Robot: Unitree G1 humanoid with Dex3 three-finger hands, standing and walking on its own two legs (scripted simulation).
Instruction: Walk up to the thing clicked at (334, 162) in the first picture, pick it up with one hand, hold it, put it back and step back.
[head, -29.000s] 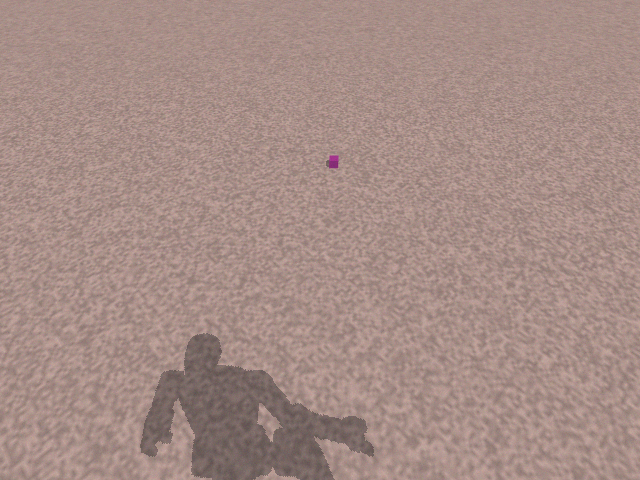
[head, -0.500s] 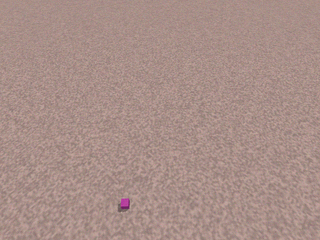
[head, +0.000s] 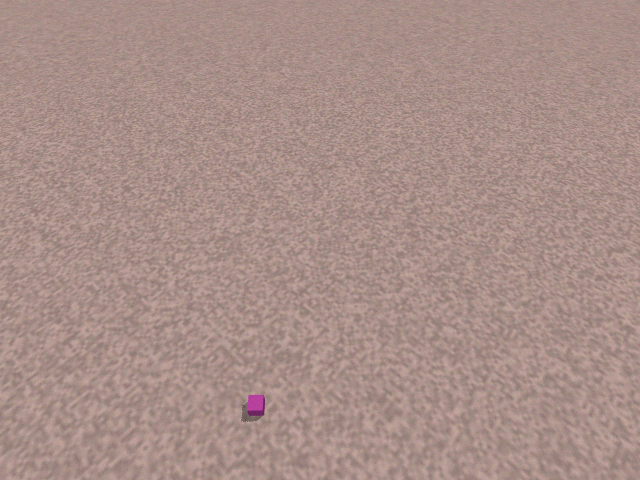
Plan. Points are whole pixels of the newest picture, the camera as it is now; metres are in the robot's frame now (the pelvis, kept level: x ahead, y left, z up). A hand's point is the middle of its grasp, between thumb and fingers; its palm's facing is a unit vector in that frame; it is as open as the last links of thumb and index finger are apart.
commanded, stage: walk up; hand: left
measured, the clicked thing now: (256, 405) +0.48 +0.20 -0.76
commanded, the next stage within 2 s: none
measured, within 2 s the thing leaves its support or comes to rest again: neither
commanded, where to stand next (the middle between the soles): +0.10 -0.06 m, yaw +0 degrees
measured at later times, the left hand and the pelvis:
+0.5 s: hand out of the picture +0.05 +0.27 -0.17, palm faces -0.01 -0.91 -0.42, open 7.3 cm; pelvis -0.04 -0.01 -0.03, yaw +1 degrees
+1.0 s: hand out of the picture +0.07 +0.29 -0.17, palm faces -0.01 -0.94 -0.35, open 7.4 cm; pelvis -0.01 +0.02 -0.01, yaw +3 degrees
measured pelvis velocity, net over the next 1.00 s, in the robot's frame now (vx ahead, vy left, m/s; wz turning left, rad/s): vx -0.01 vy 0.02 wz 0.04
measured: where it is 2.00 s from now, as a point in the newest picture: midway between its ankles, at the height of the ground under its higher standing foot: outside the picture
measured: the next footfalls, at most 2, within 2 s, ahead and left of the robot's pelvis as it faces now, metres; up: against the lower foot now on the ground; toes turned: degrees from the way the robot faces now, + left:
left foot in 0.70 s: -0.06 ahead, +0.14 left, +0.00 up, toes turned +3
right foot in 1.08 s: +0.14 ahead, -0.11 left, +0.00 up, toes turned +2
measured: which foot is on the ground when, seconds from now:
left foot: down 0.00-0.48, up 0.50-0.68, down 0.70-1.00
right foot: down 0.00-0.72, up 0.74-1.00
